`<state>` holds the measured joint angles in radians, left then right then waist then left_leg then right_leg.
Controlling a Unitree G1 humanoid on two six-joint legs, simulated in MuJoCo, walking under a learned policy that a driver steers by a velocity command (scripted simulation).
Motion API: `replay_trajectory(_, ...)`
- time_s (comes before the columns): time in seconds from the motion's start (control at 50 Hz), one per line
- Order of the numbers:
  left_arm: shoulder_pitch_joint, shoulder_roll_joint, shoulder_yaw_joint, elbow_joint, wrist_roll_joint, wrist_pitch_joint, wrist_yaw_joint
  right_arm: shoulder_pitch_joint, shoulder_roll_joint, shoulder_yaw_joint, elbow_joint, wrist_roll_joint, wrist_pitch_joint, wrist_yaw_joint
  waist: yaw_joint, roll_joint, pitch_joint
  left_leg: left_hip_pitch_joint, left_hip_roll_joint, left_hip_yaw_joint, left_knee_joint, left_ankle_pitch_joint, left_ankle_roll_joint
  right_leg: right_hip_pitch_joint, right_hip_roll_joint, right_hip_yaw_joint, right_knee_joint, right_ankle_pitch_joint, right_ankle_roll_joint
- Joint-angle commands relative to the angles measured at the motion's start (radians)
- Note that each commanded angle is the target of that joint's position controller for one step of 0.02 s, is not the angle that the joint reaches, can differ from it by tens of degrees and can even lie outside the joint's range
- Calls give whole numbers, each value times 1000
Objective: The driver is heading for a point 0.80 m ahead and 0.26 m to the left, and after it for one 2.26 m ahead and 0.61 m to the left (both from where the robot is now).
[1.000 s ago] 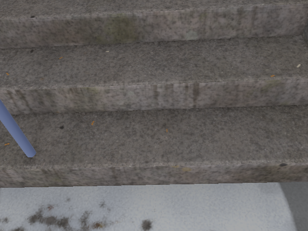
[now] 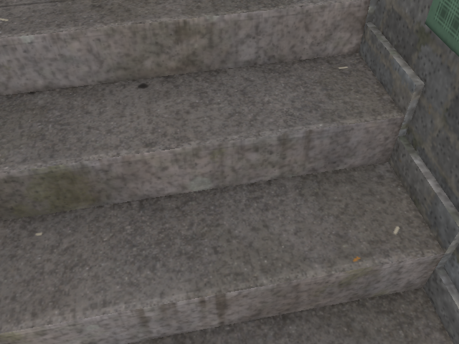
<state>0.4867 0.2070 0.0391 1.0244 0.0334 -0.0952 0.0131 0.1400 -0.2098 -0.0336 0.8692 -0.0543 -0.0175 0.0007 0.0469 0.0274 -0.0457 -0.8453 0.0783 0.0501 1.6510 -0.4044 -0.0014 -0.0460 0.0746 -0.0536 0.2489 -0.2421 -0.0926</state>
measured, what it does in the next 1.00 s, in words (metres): climbs, turning left: left foot 0.17 m higher, then right foot 0.17 m higher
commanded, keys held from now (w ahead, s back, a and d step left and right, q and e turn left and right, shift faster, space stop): w+q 0.74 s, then w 0.20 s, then no key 0.06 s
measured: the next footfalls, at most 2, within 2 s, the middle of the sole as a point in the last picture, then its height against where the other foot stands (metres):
left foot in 0.24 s outside the picture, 0.17 m higher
right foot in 0.74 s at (212, 243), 0.17 m higher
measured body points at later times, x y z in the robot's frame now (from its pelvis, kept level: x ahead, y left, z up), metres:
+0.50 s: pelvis +0.29 +0.12 +0.14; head +0.30 +0.14 +0.58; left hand +0.45 +0.37 +0.05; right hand +0.28 -0.12 -0.01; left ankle +0.28 +0.15 -0.57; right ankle +0.40 -0.05 -0.30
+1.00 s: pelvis +0.60 +0.21 +0.31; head +0.59 +0.22 +0.76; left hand +0.44 +0.36 +0.15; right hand +0.90 +0.09 +0.23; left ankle +0.59 +0.37 -0.17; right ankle +0.62 +0.10 -0.40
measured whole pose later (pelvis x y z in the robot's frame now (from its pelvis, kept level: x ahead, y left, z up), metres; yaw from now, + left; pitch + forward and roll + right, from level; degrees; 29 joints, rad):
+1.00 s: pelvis +0.60 +0.21 +0.31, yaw +27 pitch +6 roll -4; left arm 0.47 0.16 0.00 1.11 0.08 -0.06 -0.06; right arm 0.06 -0.27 -0.02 0.84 -0.02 -0.06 0.07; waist 0.05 0.05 -0.15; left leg -1.20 0.02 -0.16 1.91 -0.20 0.24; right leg -0.35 0.04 -0.15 0.62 -0.37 -0.04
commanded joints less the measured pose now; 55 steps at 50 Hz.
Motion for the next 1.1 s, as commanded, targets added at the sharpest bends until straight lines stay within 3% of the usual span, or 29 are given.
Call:
replay_trajectory(0.02, 154, 142, 28, 15, 23, -14, 15, -252, 11, 8, -181, 24, -16, -28, 50, -126, 164, -713, -14, -83, 509, -262, 51, 309, -446, 353, -53, 124, -232)
replay_trajectory(0.08, 141, 132, 14, 44, 30, -36, 8, -401, 60, 43, -303, 43, -31, -51, 29, -38, 242, -853, -45, -154, 484, -346, 114, 237, -447, 210, -122, -25, -114)
replay_trajectory(0.12, 83, 105, -19, 73, -4, -23, 9, -467, 87, 83, -396, 44, -13, -33, -12, -24, 238, -629, -32, -7, 198, -299, 119, 2, -337, 51, -248, -12, -44)
replay_trajectory(0.16, 1, 115, -34, 35, -40, 14, 21, -336, 113, 102, -383, 24, 30, 0, -56, -5, 91, 52, -56, 168, -152, -86, 129, -266, -235, -112, -360, 553, -85)
replay_trajectory(0.2, -59, 272, -10, -31, -81, -8, 23, -27, 64, 81, -286, 44, 44, -5, -193, -197, -146, 456, -163, 197, -215, -20, 142, -172, -331, -123, -59, 1689, -107)
replay_trajectory(0.22, -89, 326, 17, -38, -100, -16, 15, 155, 2, 53, -231, 45, 42, -8, -275, -254, -241, 563, -194, 163, -354, 18, 167, -57, -349, -120, 186, 1872, -79)
replay_trajectory(0.24, -72, 331, 33, -60, -90, -8, 9, 241, -78, 19, -193, 35, 36, -6, -297, -255, -321, 633, -245, 58, -575, -60, 176, 20, -314, -101, 459, 1745, -44)
replay_trajectory(0.28, -77, 163, 14, -184, -8, -8, -52, 252, -328, -70, -108, 37, 38, -33, -161, 328, -335, 805, 106, -1010, -1252, 119, 287, -533, 19, 69, 1274, 71, 56)
replay_trajectory(0.3, -35, 84, -5, -206, 24, -7, -63, 155, -285, -70, -109, 39, 30, -34, -80, 141, -306, 732, 135, -1045, -1287, -35, 244, -600, -47, 208, 1459, 97, 39)
replay_trajectory(0.34, -142, -8, -28, -264, 34, 6, -47, 82, -100, -30, -31, 24, 9, -22, -11, -57, -16, 431, 56, -830, -1237, -248, 195, -734, -86, 138, 1570, 161, 24)
replay_trajectory(0.36, -186, 37, -31, -235, 10, 28, -90, 161, -56, 0, 35, -17, -35, 25, -92, -46, 50, 423, -4, -675, -1166, -256, 167, -958, -19, 389, 1640, 284, -70)
replay_trajectory(0.38, -190, 36, -33, -267, 5, 28, -101, 204, -14, 14, 92, -30, -34, 41, -38, 60, 12, 429, 18, -723, -1217, -126, 167, -1028, -24, 380, 1794, 313, -115)
replay_trajectory(0.42, -245, 13, -58, -308, 4, 28, -86, 238, -26, 21, 174, -62, -30, 80, 12, -17, 36, 456, 7, -579, -1193, 107, 134, -1270, 15, 390, 1917, 333, -146)
replay_trajectory(0.48, -317, 60, -62, -316, -23, 14, -63, 99, -56, 21, 108, -45, -86, 101, 95, -41, -2, 241, -100, -272, -1231, 165, 37, -1134, -93, 156, 1753, 350, -118)
replay_trajectory(0.54, -459, -43, -111, -357, -12, 16, -76, 474, -31, 46, 229, -62, -93, 78, -22, 62, 39, 409, -89, -392, -1263, 71, 83, -1347, -69, 86, 2005, 122, -84)
replay_trajectory(0.58, -628, -1, -111, -416, -17, 28, -67, 545, -61, 47, 237, -85, -92, 99, -79, 31, 37, 483, -81, -421, -1278, 147, 121, -1362, -79, 40, 1765, 161, -57)
replay_trajectory(0.64, -827, -30, -112, -508, 16, 73, -48, 505, -68, 53, 196, -22, -98, 116, -108, 86, 23, 474, 8, -517, -1419, 404, 231, -1215, -97, -84, 1462, -8, 14)
replay_trajectory(0.68, -676, -40, -103, -510, 29, 97, -67, 322, -110, 50, 99, 17, -116, 125, 40, 187, -34, 363, 34, -396, -1394, 1222, 291, -765, -27, -178, 1259, -63, 45)
replay_trajectory(0.74, -541, 128, -39, -496, -24, 104, -70, 333, -287, -30, 92, 41, -133, 143, 100, 165, -81, 611, 123, -425, -1151, 2159, 220, -498, 76, -130, 768, -132, 36)
replay_trajectory(0.76, -144, 158, -13, -373, -15, 92, -58, 327, -235, -37, 90, -3, -129, 144, 177, 25, -364, 507, 66, -387, -777, 2056, 140, -57, -49, 126, 737, 242, -83)
replay_trajectory(0.78, 174, 168, -8, -230, -5, 90, -62, 409, -77, 0, 104, -76, -120, 162, 193, -382, -585, 68, -137, -402, -328, 874, 58, 376, -337, 770, 473, 236, -391)
replay_trajectory(0.8, 190, 163, -17, -244, 63, 95, -65, 327, -155, -37, 165, 14, -93, 175, 251, -310, -359, -100, -235, -404, 125, 397, 74, 111, -386, 1078, 212, -266, -373)
replay_trajectory(0.82, 58, 167, -6, -204, 40, 70, -55, 251, -111, -32, 144, 49, -91, 162, 180, -167, -57, -267, -189, -354, 297, 443, 120, -108, -360, 940, 205, -442, -293)
replay_trajectory(0.86, -138, -69, -60, -122, 2, 48, -64, 131, -83, -22, 85, 15, -82, 94, 42, 55, -89, -318, -154, -339, 378, 377, 244, -231, -353, 671, 235, -162, -279)
replay_trajectory(0.9, -252, -200, -98, -50, -4, 32, -62, 75, 28, 23, 16, -6, -55, 64, -68, 30, -80, -345, -103, -319, 358, 274, 292, -305, -276, 400, 191, -8, -177)
replay_trajectory(0.98, -295, -116, -68, -47, 67, -11, -82, -58, 23, 49, -83, 45, -36, 66, -123, -16, -6, -317, -26, -128, 208, 204, 235, -465, -183, 52, 52, 187, -105)
replay_trajectory(1.0, -207, -67, -55, -17, 73, -17, -81, -102, 32, 61, -102, 51, -40, 68, -92, -129, -26, -349, -48, -63, 396, 87, 219, -428, -193, 63, 32, 341, -132)
replay_trajectory(1.06, 35, -37, -59, 91, 109, -24, -40, -323, 26, 90, -216, 44, -35, 44, -5, -71, 2, -742, -20, -114, 414, -84, 233, -21, -291, 141, 20, 419, -113)
replay_trajectory(1.1, 131, -27, -62, 128, 89, -24, -53, -509, -2, 98, -302, 26, -13, 33, 27, -31, -35, -668, 47, -65, 24, 84, 230, -17, -292, 140, -14, 344, -89)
